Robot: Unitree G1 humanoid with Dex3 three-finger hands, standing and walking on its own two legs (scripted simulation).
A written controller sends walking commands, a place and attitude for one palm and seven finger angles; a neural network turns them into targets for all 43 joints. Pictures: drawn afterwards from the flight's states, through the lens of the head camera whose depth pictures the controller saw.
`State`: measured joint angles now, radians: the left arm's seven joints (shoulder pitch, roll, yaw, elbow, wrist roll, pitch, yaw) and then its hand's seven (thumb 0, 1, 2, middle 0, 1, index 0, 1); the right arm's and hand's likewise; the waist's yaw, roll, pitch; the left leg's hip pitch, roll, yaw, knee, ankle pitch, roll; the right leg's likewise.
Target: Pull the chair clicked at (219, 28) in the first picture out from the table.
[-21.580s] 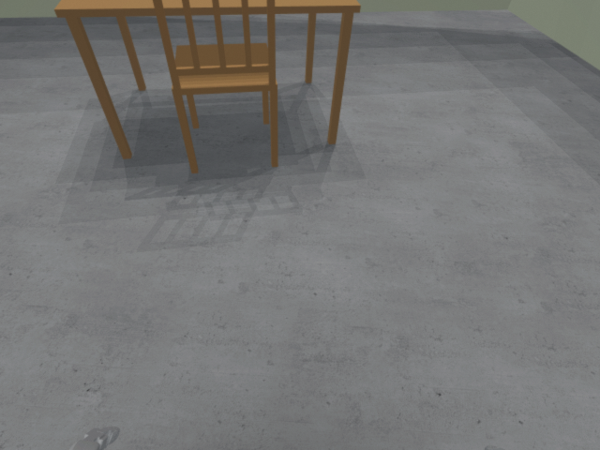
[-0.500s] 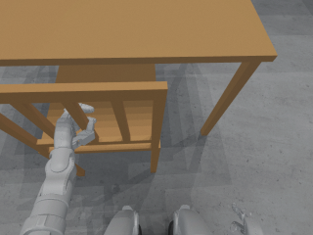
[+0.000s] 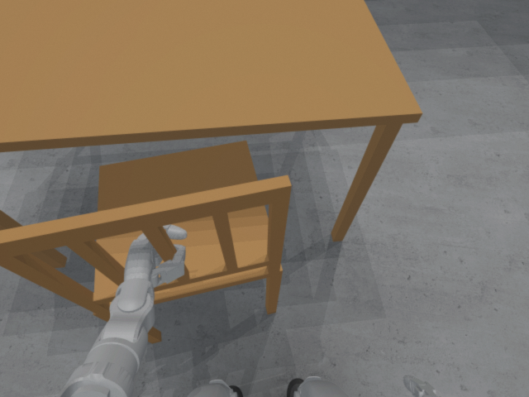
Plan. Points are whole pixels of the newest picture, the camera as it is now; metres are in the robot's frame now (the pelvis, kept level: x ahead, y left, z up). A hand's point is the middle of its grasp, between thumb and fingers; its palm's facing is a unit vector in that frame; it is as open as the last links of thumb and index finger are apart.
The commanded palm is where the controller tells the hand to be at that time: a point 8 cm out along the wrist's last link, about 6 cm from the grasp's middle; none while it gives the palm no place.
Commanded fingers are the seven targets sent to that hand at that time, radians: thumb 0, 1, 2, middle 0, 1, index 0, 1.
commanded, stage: step backward, pulling the chair out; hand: left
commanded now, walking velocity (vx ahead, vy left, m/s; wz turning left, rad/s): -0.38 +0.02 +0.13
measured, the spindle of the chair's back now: (169, 254) +0.36 +0.18 -0.09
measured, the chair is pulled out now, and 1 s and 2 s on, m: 0.13 0.23 0.35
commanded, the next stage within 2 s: none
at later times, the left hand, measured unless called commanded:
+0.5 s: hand (183, 298) +0.27 +0.13 -0.07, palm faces +0.00 -0.99 -0.16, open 5.4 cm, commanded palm +0.26 +0.18 -0.06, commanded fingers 0.00 0.90 0.90 -0.50 -1.45 -0.50 -1.45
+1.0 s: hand (185, 325) +0.23 +0.13 -0.06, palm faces +0.02 -0.98 -0.17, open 5.5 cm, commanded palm +0.20 +0.18 -0.06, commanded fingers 0.00 0.90 0.90 -0.50 -1.45 -0.50 -1.45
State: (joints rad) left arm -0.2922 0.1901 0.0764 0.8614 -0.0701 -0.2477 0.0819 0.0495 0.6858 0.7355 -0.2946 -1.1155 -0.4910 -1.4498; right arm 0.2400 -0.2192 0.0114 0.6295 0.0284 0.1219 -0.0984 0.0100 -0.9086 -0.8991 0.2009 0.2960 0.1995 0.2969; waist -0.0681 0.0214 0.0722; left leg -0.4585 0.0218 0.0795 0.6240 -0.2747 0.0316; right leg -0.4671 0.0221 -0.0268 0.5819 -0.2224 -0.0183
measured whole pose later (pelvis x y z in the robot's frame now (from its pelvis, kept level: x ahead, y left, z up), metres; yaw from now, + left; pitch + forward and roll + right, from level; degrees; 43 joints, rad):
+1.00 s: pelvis -0.11 +0.00 +0.00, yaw +7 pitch +4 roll +1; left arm -0.42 0.12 -0.03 0.90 -0.03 -0.16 0.11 0.05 0.65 0.76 -0.25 -1.17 -0.49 -1.45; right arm 0.18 -0.33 -0.03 0.73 0.02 0.03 -0.13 0.01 -0.91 -0.90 0.20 0.30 0.20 0.30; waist -0.08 0.00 0.12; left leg -0.29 0.03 -0.05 0.52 -0.32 -0.05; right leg -0.47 -0.09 -0.07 0.54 -0.13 0.02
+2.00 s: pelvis -0.21 +0.00 +0.01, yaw +3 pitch +4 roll -1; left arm -0.33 0.16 -0.03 0.88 -0.03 -0.18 0.10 0.05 0.65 0.76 -0.24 -1.21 -0.49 -1.45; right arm 0.22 -0.21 -0.01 0.69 -0.01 0.03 -0.09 0.01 -0.91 -0.90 0.20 0.30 0.20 0.30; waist -0.04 0.00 0.09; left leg -0.36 0.04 -0.01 0.58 -0.28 -0.02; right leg -0.40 -0.01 -0.04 0.66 -0.30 -0.01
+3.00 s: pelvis -0.41 -0.04 +0.00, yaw +3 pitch +0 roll +0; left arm -0.37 0.16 -0.02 0.91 -0.05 -0.13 0.08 0.06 0.65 0.77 -0.24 -1.18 -0.49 -1.45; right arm 0.22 -0.23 0.01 0.69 0.02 0.02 -0.10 0.01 -0.91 -0.90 0.20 0.30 0.20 0.30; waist -0.02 0.01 0.14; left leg -0.30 0.04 0.00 0.58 -0.27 -0.03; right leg -0.37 -0.02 -0.05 0.55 -0.17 0.00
